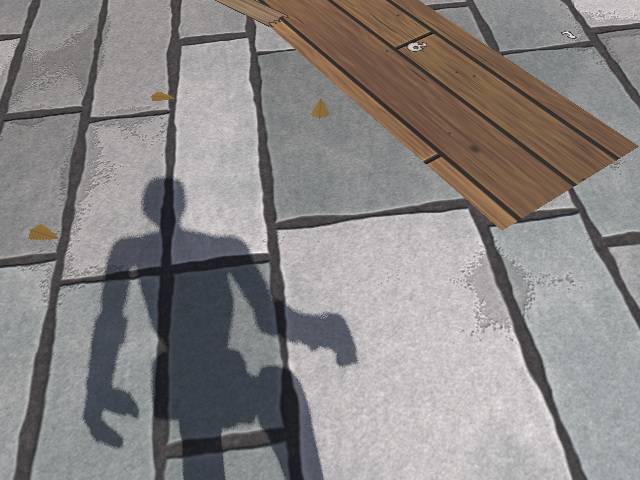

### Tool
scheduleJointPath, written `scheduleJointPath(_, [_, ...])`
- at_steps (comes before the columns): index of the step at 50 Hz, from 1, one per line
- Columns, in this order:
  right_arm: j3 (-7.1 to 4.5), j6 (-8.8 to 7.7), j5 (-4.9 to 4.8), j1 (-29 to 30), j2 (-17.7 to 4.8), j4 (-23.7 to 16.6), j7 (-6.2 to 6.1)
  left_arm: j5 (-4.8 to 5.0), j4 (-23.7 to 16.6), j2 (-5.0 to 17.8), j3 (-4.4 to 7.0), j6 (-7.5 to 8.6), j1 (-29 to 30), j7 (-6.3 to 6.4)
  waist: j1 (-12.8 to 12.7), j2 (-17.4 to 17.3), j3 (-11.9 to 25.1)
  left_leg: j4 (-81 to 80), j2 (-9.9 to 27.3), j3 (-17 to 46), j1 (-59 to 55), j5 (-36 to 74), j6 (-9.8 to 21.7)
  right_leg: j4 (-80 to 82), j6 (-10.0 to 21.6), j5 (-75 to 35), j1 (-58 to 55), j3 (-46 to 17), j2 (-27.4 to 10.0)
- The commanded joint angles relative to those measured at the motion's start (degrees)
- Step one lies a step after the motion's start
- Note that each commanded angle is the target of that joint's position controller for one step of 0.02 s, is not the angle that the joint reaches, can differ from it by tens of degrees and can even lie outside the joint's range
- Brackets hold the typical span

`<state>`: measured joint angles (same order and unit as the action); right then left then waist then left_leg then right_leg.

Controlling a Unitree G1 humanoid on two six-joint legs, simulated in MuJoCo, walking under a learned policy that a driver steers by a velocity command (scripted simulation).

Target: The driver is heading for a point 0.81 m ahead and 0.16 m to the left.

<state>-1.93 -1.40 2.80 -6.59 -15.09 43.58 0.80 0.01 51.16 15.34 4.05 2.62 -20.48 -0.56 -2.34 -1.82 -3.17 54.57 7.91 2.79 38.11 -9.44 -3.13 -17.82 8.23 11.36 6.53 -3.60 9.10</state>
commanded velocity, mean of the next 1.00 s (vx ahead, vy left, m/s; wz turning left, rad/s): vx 0.30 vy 0.00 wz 0.29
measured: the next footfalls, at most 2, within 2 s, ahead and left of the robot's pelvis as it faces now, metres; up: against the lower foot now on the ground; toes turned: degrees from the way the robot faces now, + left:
left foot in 0.26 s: +0.33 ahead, +0.13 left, +0.00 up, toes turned +1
right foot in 0.88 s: +0.42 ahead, -0.04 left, +0.00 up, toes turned +26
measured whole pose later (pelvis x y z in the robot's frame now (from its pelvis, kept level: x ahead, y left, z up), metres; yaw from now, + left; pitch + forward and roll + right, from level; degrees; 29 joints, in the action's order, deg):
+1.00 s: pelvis +0.36 +0.04 +0.00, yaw +22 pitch +1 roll +1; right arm -4.4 -0.6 2.2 -16.3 -17.7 45.4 1.4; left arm -1.6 45.5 15.5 1.2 3.0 -14.5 1.4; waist 0.0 -2.4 1.1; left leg 51.8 -7.3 8.1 23.8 -21.4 2.4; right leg -22.5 2.5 13.5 10.1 -2.9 2.4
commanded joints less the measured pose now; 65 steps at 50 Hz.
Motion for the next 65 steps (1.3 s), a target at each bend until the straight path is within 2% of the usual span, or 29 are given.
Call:
scheduleJointPath(1, [-0.64, -0.21, -0.21, 4.07, -3.89, -4.45, 0.23, 0.05, -2.6, 8.37, 1.78, 0.8, -3.43, 0.31, -0.83, 4.69, 0.86, -6.78, -2.37, -2.57, 2.27, 6.43, -0.48, 5.59, 5.49, -18.3, -1.88, -12.84, -14.21])
scheduleJointPath(4, [0.04, -0.81, -0.48, 7.79, -2.96, -5.29, 0.87, -0.28, -1.36, 6.86, 1.01, 1.24, -6.32, 0.7, -2.8, 5.32, 0.6, -14.41, -3.33, -4.31, 1.22, 10.56, 1.19, 5.37, 4.06, -23.34, -6.38, -10.51, -14.84])
scheduleJointPath(7, [0.18, -1.34, -1.08, 10.93, -3.51, -6.64, 1.17, -1.07, -0.6, 7.41, 0.66, 1.68, -7.55, 1.09, -3.67, 6.0, -0.49, -19.63, -4.6, -5.54, -0.91, 9.73, 4.21, 5.28, 3.29, -27.53, -10.44, -9.67, -17.38])
scheduleJointPath(10, [-0.75, -1.71, -1.42, 3.8, -5.67, -4.74, 0.89, -1.7, -0.48, 8.98, 0.7, 2.03, -4.53, 1.68, 0.8, 6.99, 1.17, -23.73, -7.98, -6.13, -11.6, 2.83, 8.07, -0.29, 0.85, -43.65, -12.2, -6.33, -18.8])
scheduleJointPath(11, [-1.33, -2.06, -1.42, -2.87, -6.67, -2.41, 0.37, -2.05, -0.14, 9.22, 0.68, 1.95, -3.97, 1.7, 3.6, 6.45, 4.04, -25.02, -10.32, -6.69, -18.22, 1.38, 9.28, -8.49, -0.1, -52.31, -12.86, -4.61, -17.65])
scheduleJointPath(12, [-1.66, -2.77, -0.93, -11.46, -6.99, 0.41, -0.16, -1.74, -0.06, 9.16, 0.55, 1.92, -3.08, 1.67, 7.77, 4.72, 7.94, -29.45, -10.41, -6.52, -27.9, 7.02, 10.61, -19.68, -1.41, -52.1, -10.39, -1.9, -15.19])
scheduleJointPath(13, [-2.33, -3.34, 0.13, -19.91, -10.06, 2.15, -0.79, -1.26, -1.55, 6.95, -0.23, 2.24, -3.87, 1.82, 9.86, 0.0, 14.23, -27.43, 0.15, 4.97, -41.96, 15.74, 13.11, -35.42, -2.73, -33.47, 0.05, 0.17, -12.07])
scheduleJointPath(14, [-3.93, -2.95, 0.09, -19.75, -15.87, 2.59, -0.56, 0.87, -1.28, 2.3, -0.95, 1.99, -13.02, 1.56, 4.6, -15.06, 20.08, -29.01, 16.35, 32.08, -55.49, 37.61, 25.06, -57.29, -6.39, 16.51, 19.32, 4.43, -0.6])
scheduleJointPath(15, [-3.47, -2.27, -3.08, -16.46, -11.79, 1.96, 0.29, -1.66, -0.83, 6.88, -0.46, 1.67, -10.47, 1.98, 3.76, -4.37, 18.9, -31.87, 13.61, 34.58, -51.25, 40.9, 24.71, -60.67, -6.02, 16.64, 22.0, -0.89, -3.88])
scheduleJointPath(16, [-2.81, -2.26, -3.33, -11.02, -9.22, 0.87, 0.41, -1.71, -2.42, 6.78, -0.46, 1.71, -3.87, 1.88, 2.97, -1.09, 11.12, -31.82, 11.33, 24.55, -44.17, 43.39, 23.39, -60.18, -6.54, 12.34, 24.27, -1.26, -6.33])
scheduleJointPath(17, [-2.24, -2.26, -2.88, -8.98, -6.8, 0.64, 0.54, -1.84, -3.46, 6.62, -0.7, 1.85, -0.01, 1.71, 3.05, 1.85, 7.71, -33.04, 8.09, 19.0, -39.54, 46.24, 21.65, -57.68, -6.82, 10.34, 24.89, -0.74, -7.96])
scheduleJointPath(19, [-1.85, -2.05, -3.22, -9.07, -5.74, 1.8, -0.04, -2.27, -4.73, 5.9, -0.93, 0.34, 1.44, 1.15, 1.15, 0.04, 5.85, -35.38, 3.28, 12.98, -33.72, 46.46, 18.65, -52.56, -7.94, 8.97, 22.84, -0.27, -9.76])
scheduleJointPath(23, [-2.81, -1.69, -2.75, -10.76, -8.85, 2.32, -0.15, -2.1, -5.59, 4.09, -1.45, -2.1, 1.43, 1.2, -0.06, -0.87, 8.2, -35.54, 0.83, 10.34, -29.43, 49.19, 17.72, -46.94, -10.47, 7.87, 20.9, 1.35, -9.21])
scheduleJointPath(31, [-3.85, 1.27, -2.45, -14.75, -9.82, 1.47, -1.5, -1.62, -9.31, 5.25, -1.16, -4.3, 12.65, 2.13, 3.81, -3.23, 6.32, -36.47, -0.56, 18.68, -30.82, 22.21, 13.58, -38.28, -11.76, 3.47, 28.13, -0.36, -10.12])
scheduleJointPath(33, [-4.1, 1.8, -2.21, -15.22, -9.92, 1.17, -1.78, -1.42, -9.94, 5.31, -1.23, -4.25, 14.52, 2.32, 4.49, -3.69, 5.39, -36.09, -0.53, 21.19, -32.04, 18.14, 13.81, -35.75, -11.59, 4.44, 28.95, -1.11, -9.7])
scheduleJointPath(37, [-4.48, 2.24, -1.36, -15.58, -9.93, 0.58, -1.33, -1.64, -11.23, 5.28, -1.75, -2.83, 18.19, 1.59, 6.23, -4.72, 3.44, -39.27, -1.6, 27.7, -31.03, -10.32, 16.65, -27.86, -10.73, 7.62, 27.1, -1.68, -8.57])
scheduleJointPath(39, [-4.74, 2.15, -0.93, -15.25, -10.34, 0.35, -0.93, -1.35, -11.73, 5.3, -2.01, -1.77, 18.63, 1.41, 6.34, -5.03, 2.32, -38.84, -2.07, 29.94, -29.48, -13.51, 17.28, -23.08, -9.94, 10.2, 23.76, -1.52, -7.45])
scheduleJointPath(41, [-5.03, 2.0, -0.73, -13.56, -10.8, -0.18, -0.51, -0.74, -11.52, 5.42, -2.15, -0.67, 15.77, 1.61, 4.44, -4.88, 2.49, -37.21, -3.08, 31.49, -25.92, -13.04, 16.41, -16.39, -8.75, 12.08, 15.85, -1.32, -6.08])
scheduleJointPath(43, [-4.89, 1.91, -1.28, -9.66, -9.87, -1.16, -0.49, -0.49, -9.9, 5.19, -2.14, 0.53, 8.8, 2.51, -0.71, -2.31, 2.28, -32.35, -7.58, 28.83, -16.3, -17.07, 12.55, -2.63, -7.33, 5.71, -0.02, -0.82, -6.48])
scheduleJointPath(44, [-3.85, 1.3, -1.92, -10.44, -5.86, -1.89, -0.54, -1.18, -9.21, 9.07, -1.29, 1.05, 5.42, 3.32, -1.08, 5.53, 3.94, -22.87, -11.79, 21.79, -8.93, -24.82, 9.31, 2.37, -5.42, 11.28, -8.72, -9.69, -15.91])
scheduleJointPath(45, [-2.62, 0.53, -2.68, -10.32, -2.25, -3.8, -0.41, -2.07, -9.82, 14.92, -0.13, 0.73, 2.53, 3.68, -1.5, 14.64, 6.71, -8.54, -19.66, 9.15, -0.19, -26.28, 6.79, 9.08, -0.16, 25.88, -14.0, -30.58, -29.79])
scheduleJointPath(46, [-3.37, 0.15, -0.8, -9.06, -7.31, -3.87, -0.51, -2.59, -8.1, 15.75, 0.83, 0.36, 2.76, 3.29, -0.2, 9.87, 1.9, -1.62, -15.49, 7.49, 4.27, -21.73, 6.7, 9.47, 3.71, 28.61, -8.33, -36.9, -31.84])
scheduleJointPath(47, [-3.62, -0.13, -0.35, -8.57, -8.46, -2.96, -0.14, -2.04, -8.28, 11.11, -0.08, 0.5, 4.08, 2.64, 0.96, 5.69, -1.22, 0.57, -12.82, 8.31, 3.94, -17.1, 6.46, 8.69, 3.83, 27.16, -5.36, -32.09, -29.2])
scheduleJointPath(48, [-3.36, -0.25, -0.44, -9.35, -7.51, -1.74, 0.51, -1.56, -8.28, 7.96, -0.83, 0.85, 5.79, 2.01, 1.93, 5.47, -2.71, 0.48, -11.86, 8.07, 2.64, -13.14, 5.58, 9.11, 2.07, 22.23, -3.72, -25.33, -25.12])
scheduleJointPath(50, [-3.11, -0.09, -0.1, -10.02, -6.8, -0.72, 1.51, -1.43, -7.45, 6.6, -1.23, 1.63, 4.89, 1.68, 1.95, 9.58, -1.49, 2.27, -11.65, 5.62, 0.72, -8.24, 4.18, 9.53, 0.41, 9.89, -3.84, -16.26, -20.33])
scheduleJointPath(55, [-2.15, 0.08, -0.2, -2.04, -5.61, -3.02, 1.99, -0.66, -3.71, 6.91, -0.71, 2.83, -1.76, 0.78, 0.17, 8.63, -0.26, -0.18, -9.73, 2.37, 4.19, -3.27, 2.56, 8.81, 1.71, -9.25, -7.74, -9.58, -19.77])
scheduleJointPath(61, [0.17, -0.24, -0.77, 9.63, -2.43, -6.36, 2.61, -0.92, 0.09, 7.21, -0.61, 2.49, -7.33, 0.58, -2.6, 9.21, -1.37, -16.83, -7.54, -6.5, -3.65, -0.28, 3.13, 7.05, 1.57, -20.9, -6.16, -4.79, -19.51])
scheduleJointPath(63, [0.17, -0.48, -1.07, 9.61, -3.09, -6.56, 2.12, -0.95, 1.17, 7.9, -0.45, 2.3, -8.4, 0.67, -1.93, 9.46, -1.51, -20.26, -8.42, -7.22, -8.73, -1.15, 4.97, 5.18, 1.32, -25.91, -5.6, -5.65, -21.03])
scheduleJointPath(65, [-0.48, -0.98, -1.04, 3.21, -4.45, -4.63, 0.98, -0.7, 1.75, 8.74, -0.36, 2.11, -7.47, 0.84, 2.1, 8.63, 0.83, -24.82, -10.82, -7.07, -19.1, -2.0, 6.97, -1.69, 0.22, -38.76, -4.98, -5.74, -21.12])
